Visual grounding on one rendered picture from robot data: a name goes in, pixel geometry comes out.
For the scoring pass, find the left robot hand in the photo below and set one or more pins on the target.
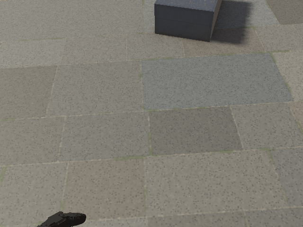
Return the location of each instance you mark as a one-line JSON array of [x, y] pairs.
[[62, 219]]

